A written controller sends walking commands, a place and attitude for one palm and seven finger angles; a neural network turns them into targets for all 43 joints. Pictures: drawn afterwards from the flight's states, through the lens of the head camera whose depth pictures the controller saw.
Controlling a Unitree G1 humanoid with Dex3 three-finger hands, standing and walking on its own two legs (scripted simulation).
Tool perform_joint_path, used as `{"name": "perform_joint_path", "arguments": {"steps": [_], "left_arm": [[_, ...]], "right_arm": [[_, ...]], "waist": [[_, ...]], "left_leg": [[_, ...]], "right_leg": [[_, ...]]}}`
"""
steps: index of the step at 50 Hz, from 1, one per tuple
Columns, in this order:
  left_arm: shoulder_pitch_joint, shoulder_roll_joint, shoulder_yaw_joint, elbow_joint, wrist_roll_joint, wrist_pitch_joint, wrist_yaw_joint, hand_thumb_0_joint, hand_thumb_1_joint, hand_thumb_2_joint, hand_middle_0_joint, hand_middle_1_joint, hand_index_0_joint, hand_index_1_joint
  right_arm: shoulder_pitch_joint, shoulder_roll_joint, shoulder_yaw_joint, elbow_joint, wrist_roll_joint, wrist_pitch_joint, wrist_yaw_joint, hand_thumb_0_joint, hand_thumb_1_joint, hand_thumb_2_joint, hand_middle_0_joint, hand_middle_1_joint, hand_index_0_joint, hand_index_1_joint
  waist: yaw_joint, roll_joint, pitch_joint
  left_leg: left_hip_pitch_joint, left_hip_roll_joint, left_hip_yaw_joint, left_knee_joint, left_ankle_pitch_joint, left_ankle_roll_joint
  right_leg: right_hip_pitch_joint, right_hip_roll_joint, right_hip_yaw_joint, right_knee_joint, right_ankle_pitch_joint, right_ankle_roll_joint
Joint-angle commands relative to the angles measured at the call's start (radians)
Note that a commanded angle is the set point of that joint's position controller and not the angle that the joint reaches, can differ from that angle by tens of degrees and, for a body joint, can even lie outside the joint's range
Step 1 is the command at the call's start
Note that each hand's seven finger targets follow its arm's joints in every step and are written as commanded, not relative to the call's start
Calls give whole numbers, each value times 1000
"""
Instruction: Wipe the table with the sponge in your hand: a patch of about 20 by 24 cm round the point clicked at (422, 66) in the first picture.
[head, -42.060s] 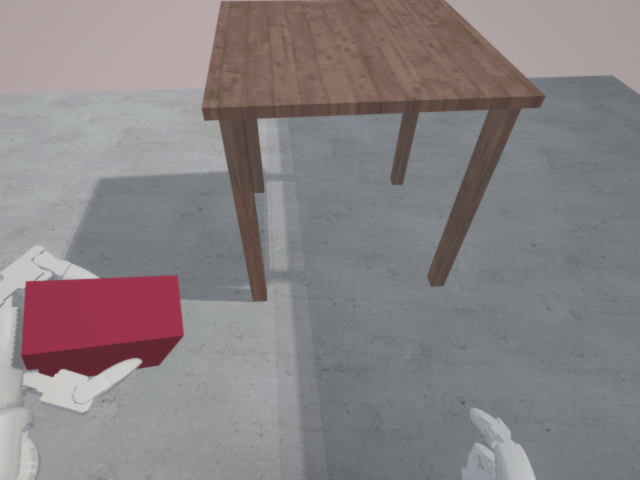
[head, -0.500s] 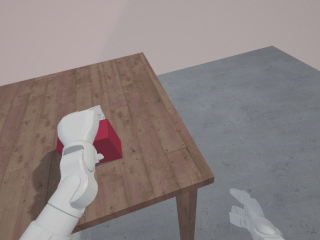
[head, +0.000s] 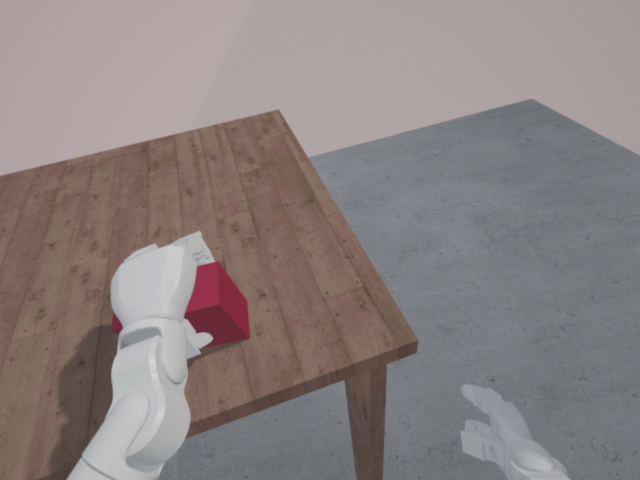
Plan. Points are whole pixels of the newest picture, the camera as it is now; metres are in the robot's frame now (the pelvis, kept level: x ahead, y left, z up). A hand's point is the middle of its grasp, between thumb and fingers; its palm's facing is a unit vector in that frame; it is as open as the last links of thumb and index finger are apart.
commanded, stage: slide across to the third lane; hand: left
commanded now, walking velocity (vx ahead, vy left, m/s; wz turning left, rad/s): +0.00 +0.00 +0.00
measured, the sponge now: (193, 318) +0.28 +0.21 +0.08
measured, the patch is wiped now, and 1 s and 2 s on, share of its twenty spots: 0.70 0.80 0.95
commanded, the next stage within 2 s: wipe forward along the third lane in 0.58 s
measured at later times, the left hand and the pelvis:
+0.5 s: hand (239, 289) +0.29 +0.14 +0.13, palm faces +0.12 -0.12 -0.99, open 9.9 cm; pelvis -0.01 -0.02 +0.00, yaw +1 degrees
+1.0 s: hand (249, 276) +0.31 +0.13 +0.13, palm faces +0.10 -0.11 -0.99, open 10.0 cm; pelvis -0.02 -0.03 +0.00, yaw +2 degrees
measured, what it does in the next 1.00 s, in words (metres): stands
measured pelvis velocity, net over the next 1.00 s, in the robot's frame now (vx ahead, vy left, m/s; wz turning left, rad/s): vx -0.02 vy -0.03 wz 0.03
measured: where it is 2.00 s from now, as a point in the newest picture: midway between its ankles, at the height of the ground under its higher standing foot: outside the picture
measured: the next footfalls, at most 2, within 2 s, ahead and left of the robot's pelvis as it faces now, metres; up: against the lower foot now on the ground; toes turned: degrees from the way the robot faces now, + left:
none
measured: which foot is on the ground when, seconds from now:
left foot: down 0.00-1.00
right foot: down 0.00-1.00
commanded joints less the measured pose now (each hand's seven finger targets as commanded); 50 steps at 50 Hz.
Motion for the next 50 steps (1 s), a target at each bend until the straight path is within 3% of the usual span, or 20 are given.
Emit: {"name": "perform_joint_path", "arguments": {"steps": [1,6,7,10,12,15,17,21,22,25,27,30,32,35,37,40,42,45,47,50], "left_arm": [[-183,26,-20,-73,-34,15,-31,0,100,1300,-1200,-1600,-1200,-1600],[-304,-15,-94,-68,-18,34,-45,0,100,1300,-1200,-1600,-1200,-1600],[-292,29,-45,-67,-17,43,-42,0,100,1300,-1200,-1600,-1200,-1600],[-380,-31,-129,-32,-14,45,-63,0,100,1300,-1200,-1600,-1200,-1600],[-424,2,-106,-38,-3,54,-66,0,100,1300,-1200,-1600,-1200,-1600],[-507,-55,-177,-1,0,51,-80,0,100,1300,-1200,-1600,-1200,-1600],[-516,-20,-144,-6,7,55,-81,0,100,1300,-1200,-1600,-1200,-1600],[-542,-49,-162,34,4,43,-76,0,100,1300,-1200,-1600,-1200,-1600],[-534,-2,-106,33,9,48,-65,0,100,1300,-1200,-1600,-1200,-1600],[-510,-39,-127,52,-3,40,-53,0,100,1300,-1200,-1600,-1200,-1600],[-526,24,-57,48,-2,43,-40,0,100,1300,-1200,-1600,-1200,-1600],[-569,-67,-150,66,-9,47,-40,0,100,1300,-1200,-1600,-1200,-1600],[-590,-16,-104,64,-5,53,-33,0,100,1300,-1200,-1600,-1200,-1600],[-644,-64,-162,126,3,56,-37,0,100,1300,-1200,-1600,-1200,-1600],[-674,-5,-106,148,14,58,-31,0,100,1300,-1200,-1600,-1200,-1600],[-660,-52,-144,216,18,53,-31,0,100,1300,-1200,-1600,-1200,-1600],[-652,24,-59,247,18,56,-21,0,100,1300,-1200,-1600,-1200,-1600],[-702,-19,-98,329,22,55,-22,0,100,1300,-1200,-1600,-1200,-1600],[-715,61,-23,379,29,56,-14,0,100,1300,-1200,-1600,-1200,-1600],[-800,9,-77,486,37,56,-22,0,100,1300,-1200,-1600,-1200,-1600]], "right_arm": [[-245,-78,-37,-169,6,-50,-19,0,-900,-900,200,300,200,300],[-260,-74,-36,-161,6,-61,-21,0,-900,-900,200,300,200,300],[-269,-73,-35,-167,8,-64,-21,0,-900,-900,200,300,200,300],[-272,-70,-31,-150,9,-66,-23,0,-900,-900,200,300,200,300],[-284,-71,-29,-157,10,-71,-23,0,-900,-900,200,300,200,300],[-279,-66,-26,-139,10,-72,-21,0,-900,-900,200,300,200,300],[-288,-66,-25,-148,10,-74,-17,0,-900,-900,200,300,200,300],[-285,-58,-23,-134,6,-71,-11,0,-900,-900,200,300,200,300],[-286,-60,-24,-137,6,-71,-7,0,-900,-900,200,300,200,300],[-289,-51,-22,-131,3,-66,-2,0,-900,-900,200,300,200,300],[-292,-55,-21,-131,2,-61,-5,0,-900,-900,200,300,200,300],[-293,-48,-22,-124,3,-56,-6,0,-900,-900,200,300,200,300],[-294,-53,-21,-126,4,-58,-10,0,-900,-900,200,300,200,300],[-287,-53,-21,-106,5,-56,-16,0,-900,-900,200,300,200,300],[-282,-57,-19,-105,8,-56,-22,0,-900,-900,200,300,200,300],[-276,-54,-21,-97,6,-62,-26,0,-900,-900,200,300,200,300],[-276,-62,-20,-97,6,-63,-34,0,-900,-900,200,300,200,300],[-271,-61,-22,-80,8,-67,-45,0,-900,-900,200,300,200,300],[-267,-71,-21,-79,5,-70,-58,0,-900,-900,200,300,200,300],[-252,-72,-20,-58,7,-77,-73,0,-900,-900,200,300,200,300]], "waist": [[-6,-156,-111],[-13,-144,-152],[-3,-142,-163],[-25,-164,-134],[-17,-158,-147],[-31,-155,-133],[-14,-161,-159],[-9,-193,-170],[0,-201,-182],[1,-212,-176],[5,-216,-179],[-16,-192,-153],[-12,-172,-155],[-31,-167,-147],[-26,-148,-160],[-26,-183,-180],[-15,-194,-180],[-34,-236,-150],[-25,-225,-137],[-51,-239,-108]], "left_leg": [[-46,34,-58,-68,280,-12],[-24,25,-59,-68,276,-2],[-26,28,-61,-67,265,0],[-22,23,-58,-73,252,2],[-16,22,-61,-76,239,3],[-5,19,-58,-80,245,4],[-3,18,-59,-81,243,3],[-6,10,-49,-79,263,0],[-7,14,-54,-77,260,-1],[-16,6,-41,-70,279,-4],[-22,9,-45,-74,260,-5],[-20,5,-35,-71,256,-4],[-15,5,-42,-71,242,-2],[-21,4,-38,-72,233,-5],[-27,3,-44,-77,210,-6],[-39,-4,-38,-71,224,-6],[-56,-2,-40,-77,198,-7],[-72,-3,-34,-78,166,-9],[-82,-3,-31,-79,127,-7],[-96,-5,-24,-81,94,-11]], "right_leg": [[109,4,38,-58,236,-35],[123,0,34,-65,227,-35],[130,6,54,-66,212,-38],[114,-1,36,-80,197,-32],[114,3,51,-83,176,-35],[104,-4,30,-88,185,-33],[120,0,44,-86,179,-35],[143,-6,37,-87,215,-29],[147,1,59,-86,207,-35],[167,-7,57,-89,254,-28],[168,0,91,-100,229,-33],[147,-10,67,-105,225,-26],[135,-4,92,-114,203,-33],[121,-11,70,-115,190,-30],[116,-5,90,-117,158,-37],[137,-13,72,-109,191,-31],[141,-10,98,-117,163,-34],[111,-17,80,-131,115,-23],[96,-19,110,-153,52,-24],[56,-26,88,-163,1,-15]]}}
